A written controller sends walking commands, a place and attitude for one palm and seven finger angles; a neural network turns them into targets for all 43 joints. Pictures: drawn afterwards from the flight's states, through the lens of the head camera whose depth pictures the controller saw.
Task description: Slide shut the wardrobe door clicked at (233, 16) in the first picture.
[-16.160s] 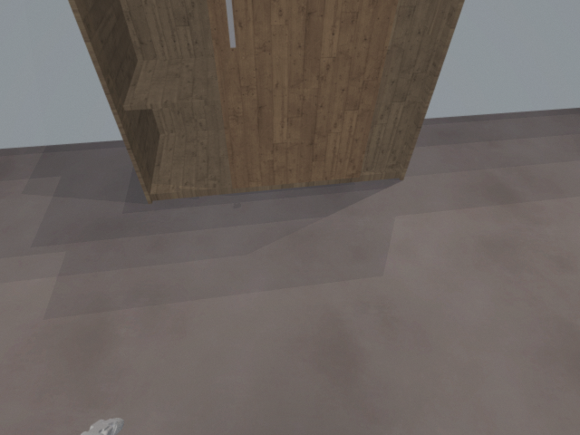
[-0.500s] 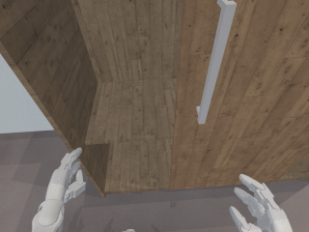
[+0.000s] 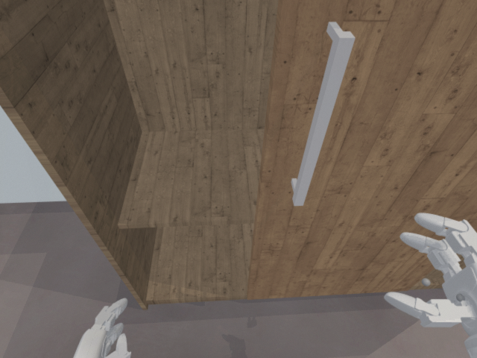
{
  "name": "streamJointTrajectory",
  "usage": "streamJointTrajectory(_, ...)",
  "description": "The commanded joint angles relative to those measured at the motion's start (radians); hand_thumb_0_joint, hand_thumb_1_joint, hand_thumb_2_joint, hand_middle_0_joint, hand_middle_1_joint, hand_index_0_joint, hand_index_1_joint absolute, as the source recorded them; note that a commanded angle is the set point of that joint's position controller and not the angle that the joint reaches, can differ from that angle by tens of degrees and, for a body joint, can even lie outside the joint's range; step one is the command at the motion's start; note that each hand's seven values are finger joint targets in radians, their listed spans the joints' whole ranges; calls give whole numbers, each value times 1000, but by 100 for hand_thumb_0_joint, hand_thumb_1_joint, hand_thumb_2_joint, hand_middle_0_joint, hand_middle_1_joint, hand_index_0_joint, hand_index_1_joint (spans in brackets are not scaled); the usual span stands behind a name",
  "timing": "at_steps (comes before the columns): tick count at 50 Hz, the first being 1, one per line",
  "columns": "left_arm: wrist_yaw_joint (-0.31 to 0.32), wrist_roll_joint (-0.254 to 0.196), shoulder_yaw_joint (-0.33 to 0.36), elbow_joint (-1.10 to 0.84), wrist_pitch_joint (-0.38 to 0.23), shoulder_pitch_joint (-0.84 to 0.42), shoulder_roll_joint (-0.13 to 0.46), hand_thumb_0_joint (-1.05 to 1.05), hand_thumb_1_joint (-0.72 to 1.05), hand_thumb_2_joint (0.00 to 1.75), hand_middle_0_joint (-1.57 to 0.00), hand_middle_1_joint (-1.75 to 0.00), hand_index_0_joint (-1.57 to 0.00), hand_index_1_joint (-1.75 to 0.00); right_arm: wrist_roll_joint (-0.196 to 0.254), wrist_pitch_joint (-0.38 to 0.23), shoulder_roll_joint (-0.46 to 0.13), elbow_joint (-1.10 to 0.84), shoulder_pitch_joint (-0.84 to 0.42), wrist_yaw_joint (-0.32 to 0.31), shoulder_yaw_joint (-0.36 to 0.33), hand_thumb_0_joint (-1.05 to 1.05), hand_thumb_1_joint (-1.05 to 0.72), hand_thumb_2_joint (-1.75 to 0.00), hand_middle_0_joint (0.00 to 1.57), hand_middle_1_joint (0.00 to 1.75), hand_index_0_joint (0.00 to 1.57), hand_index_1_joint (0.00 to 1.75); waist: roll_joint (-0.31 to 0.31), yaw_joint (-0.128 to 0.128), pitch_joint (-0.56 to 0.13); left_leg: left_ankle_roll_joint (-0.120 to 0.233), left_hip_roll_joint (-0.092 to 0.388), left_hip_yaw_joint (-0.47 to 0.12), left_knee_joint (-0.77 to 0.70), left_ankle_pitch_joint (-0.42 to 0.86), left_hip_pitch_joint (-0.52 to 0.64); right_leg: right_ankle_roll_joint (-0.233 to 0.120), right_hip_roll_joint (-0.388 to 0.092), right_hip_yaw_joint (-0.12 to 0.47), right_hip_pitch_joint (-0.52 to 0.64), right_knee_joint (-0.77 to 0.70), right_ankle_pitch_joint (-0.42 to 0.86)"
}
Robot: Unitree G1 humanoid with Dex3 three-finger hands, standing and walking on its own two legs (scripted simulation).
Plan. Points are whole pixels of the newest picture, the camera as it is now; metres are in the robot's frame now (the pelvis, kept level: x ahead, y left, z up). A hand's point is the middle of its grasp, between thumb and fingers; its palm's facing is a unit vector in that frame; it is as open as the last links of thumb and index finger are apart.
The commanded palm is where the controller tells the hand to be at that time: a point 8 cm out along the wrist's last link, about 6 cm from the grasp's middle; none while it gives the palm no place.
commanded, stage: raise the hand with hooked fingers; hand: right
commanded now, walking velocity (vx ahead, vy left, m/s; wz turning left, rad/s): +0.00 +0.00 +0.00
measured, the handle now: (312, 132) +0.44 -0.09 +0.17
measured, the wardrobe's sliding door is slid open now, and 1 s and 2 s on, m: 0.40 0.40 0.40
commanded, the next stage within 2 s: move the hooked fingers beside the handle in 1.10 s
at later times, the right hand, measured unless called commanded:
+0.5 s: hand (463, 234) +0.26 -0.25 +0.17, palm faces -0.01 +0.99 -0.14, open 13.9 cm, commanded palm +0.23 -0.30 +0.18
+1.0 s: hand (475, 211) +0.27 -0.26 +0.20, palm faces +0.05 +0.99 -0.11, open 14.0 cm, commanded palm +0.24 -0.29 +0.19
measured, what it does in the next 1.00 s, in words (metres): stands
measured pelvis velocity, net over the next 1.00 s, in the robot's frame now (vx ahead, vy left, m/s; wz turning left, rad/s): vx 0.00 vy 0.03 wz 0.00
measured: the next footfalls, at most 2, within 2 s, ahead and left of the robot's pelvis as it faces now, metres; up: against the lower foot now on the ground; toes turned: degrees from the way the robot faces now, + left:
none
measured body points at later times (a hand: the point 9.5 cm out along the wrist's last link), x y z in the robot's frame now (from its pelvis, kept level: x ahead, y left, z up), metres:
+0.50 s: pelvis +0.00 +0.01 +0.02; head -0.01 +0.03 +0.47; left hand +0.19 +0.23 -0.05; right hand +0.25 -0.31 +0.18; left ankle +0.03 +0.13 -0.71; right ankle -0.03 -0.10 -0.71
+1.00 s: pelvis +0.00 +0.03 +0.02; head -0.02 +0.05 +0.47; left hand +0.17 +0.27 -0.05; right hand +0.26 -0.31 +0.21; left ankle +0.03 +0.13 -0.71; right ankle -0.03 -0.10 -0.71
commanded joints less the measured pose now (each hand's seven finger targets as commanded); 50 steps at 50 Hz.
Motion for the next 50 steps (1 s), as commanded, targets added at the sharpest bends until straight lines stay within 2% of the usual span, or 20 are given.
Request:
streamJointTrajectory(1, 19, -13, 42, -173, -96, -133, 142, 0, 90, 90, -20, -30, -20, -30, -9, -6, -189, -127, -182, 69, -10, 0, 29, -39, 29, 107, 29, 107, -40, 5, -75, 22, -30, -15, -101, 125, 147, 5, 9, 61, 0, -182, 276)
streamJointTrajectory(3, 28, -9, 42, -173, -105, -138, 147, 0, 90, 90, -20, -30, -20, -30, -7, -9, -272, -206, -263, 75, -76, 0, 34, -37, 29, 110, 29, 110, -68, -12, -168, 24, -27, -19, -109, 161, 210, 1, 11, 66, 63, -191, 323)
streamJointTrajectory(6, 35, -1, 29, -164, -115, -142, 137, 0, 90, 90, -20, -30, -20, -30, 16, -29, -318, -239, -321, 58, -151, 0, 41, -34, 29, 114, 29, 114, -74, -28, -197, 27, -34, -4, -118, 210, 255, 13, 6, 83, 128, -218, 395)
streamJointTrajectory(7, 36, 2, 24, -152, -114, -138, 140, 0, 90, 90, -20, -30, -20, -30, 25, -32, -340, -215, -329, 50, -178, 0, 43, -33, 29, 115, 29, 115, -87, -33, -170, 30, -40, -5, -129, 212, 260, 17, 7, 86, 124, -227, 402)
streamJointTrajectory(9, 36, 0, 17, -139, -111, -147, 134, 0, 90, 90, -20, -30, -20, -30, 42, -26, -311, -162, -367, 50, -171, 0, 48, -31, 30, 118, 30, 118, -85, -30, -107, 32, -42, 2, -149, 227, 265, 22, 6, 85, 125, -255, 403)
streamJointTrajectory(12, 34, -7, 10, -129, -98, -150, 139, 0, 90, 90, -20, -30, -20, -30, 32, 36, -304, -25, -405, 82, -153, 0, 50, -30, 30, 120, 30, 120, -119, -33, -22, 37, -44, -6, -184, 227, 258, 21, 9, 75, 117, -285, 382)
streamJointTrajectory(14, 34, -14, 7, -134, -85, -149, 143, 0, 90, 90, -20, -30, -20, -30, 23, 98, -296, 63, -418, 116, -125, 0, 50, -30, 30, 120, 30, 120, -50, -26, 24, 33, -42, -7, -202, 227, 254, 13, 9, 69, 94, -303, 355)
streamJointTrajectory(16, 33, -19, 4, -149, -73, -156, 146, 0, 90, 90, -20, -30, -20, -30, 11, 147, -309, 69, -467, 150, -106, 0, 50, -30, 30, 120, 30, 120, -40, -23, 14, 29, -40, -14, -212, 216, 257, 4, 11, 62, 98, -310, 333)
streamJointTrajectory(19, 32, -17, -3, -165, -64, -169, 142, 0, 90, 90, -20, -30, -20, -30, 21, 166, -367, 38, -553, 175, -151, 0, 50, -30, 30, 120, 30, 120, -25, -26, -57, 28, -41, -20, -226, 217, 293, -4, 18, 62, 136, -309, 333)
streamJointTrajectory(21, 32, -11, -7, -174, -66, -179, 139, 0, 90, 90, -20, -30, -20, -30, 32, 144, -431, -23, -616, 178, -217, 0, 50, -30, 30, 120, 30, 120, -20, -38, -154, 28, -42, -21, -222, 266, 348, -6, 23, 67, 182, -307, 387)
streamJointTrajectory(24, 32, -3, -16, -164, -66, -183, 126, 0, 90, 90, -20, -30, -20, -30, 51, 103, -492, -44, -663, 169, -294, 0, 50, -30, 30, 120, 30, 120, -45, -47, -208, 29, -44, -23, -231, 314, 391, -3, 29, 63, 219, -312, 433)
streamJointTrajectory(27, 33, -3, -17, -137, -57, -175, 132, 0, 90, 90, -20, -30, -20, -30, 49, 113, -509, 71, -665, 176, -313, 0, 50, -30, 30, 120, 30, 120, -55, -48, -133, 29, -43, -27, -255, 310, 375, -3, 29, 49, 194, -324, 412)
streamJointTrajectory(30, 39, -16, -13, -126, -42, -167, 147, 0, 90, 90, -20, -30, -20, -30, 39, 170, -474, 203, -718, 208, -247, 0, 50, -30, 30, 120, 30, 120, -37, -27, -17, 26, -35, -30, -278, 254, 314, -5, 27, 46, 154, -349, 341)
streamJointTrajectory(32, 34, -24, -10, -133, -34, -168, 152, 0, 90, 90, -20, -30, -20, -30, 30, 214, -404, 275, -682, 239, -173, 0, 50, -30, 30, 120, 30, 120, -17, -22, 17, 24, -30, -39, -279, 228, 291, -5, 26, 35, 136, -343, 315)
streamJointTrajectory(35, 23, -28, -2, -161, -33, -183, 160, 0, 90, 90, -20, -30, -20, -30, 30, 235, -418, 222, -677, 266, -168, 0, 50, -30, 30, 120, 30, 120, -19, -31, -83, 22, -22, -43, -257, 264, 323, -11, 33, 33, 163, -323, 347)
streamJointTrajectory(39, 12, -14, 0, -182, -46, -201, 143, 0, 90, 90, -20, -30, -20, -30, 60, 160, -522, 51, -677, 239, -306, 0, 50, -30, 30, 120, 30, 120, 17, -57, -248, 14, -20, -61, -242, 316, 422, -17, 41, 27, 199, -298, 403)
streamJointTrajectory(42, 15, -4, -1, -167, -53, -201, 136, 0, 90, 90, -20, -30, -20, -30, 67, 106, -587, 14, -663, 187, -397, 0, 50, -30, 30, 120, 30, 120, -12, -73, -218, 15, -23, -66, -253, 306, 436, -14, 39, 20, 182, -308, 402)
streamJointTrajectory(46, 27, -11, 0, -146, -52, -187, 136, 0, 90, 90, -20, -30, -20, -30, 37, 131, -492, 102, -678, 164, -306, 0, 50, -30, 30, 120, 30, 120, -115, -49, -61, 24, -22, -55, -276, 262, 349, -7, 34, 17, 171, -347, 352)
streamJointTrajectory(49, 34, -20, 2, -144, -43, -180, 145, 0, 90, 90, -20, -30, -20, -30, 20, 182, -439, 166, -694, 183, -221, 0, 50, -30, 30, 120, 30, 120, -53, -29, -1, 17, -19, -67, -292, 209, 311, -10, 27, 16, 148, -349, 301)
streamJointTrajectory(50, 35, -23, 2, -148, -42, -181, 150, 0, 90, 90, -20, -30, -20, -30, 18, 192, -423, 169, -702, 196, -195, 0, 50, -30, 30, 120, 30, 120, -40, -23, -15, 15, -20, -66, -291, 196, 310, -12, 28, 18, 154, -347, 293)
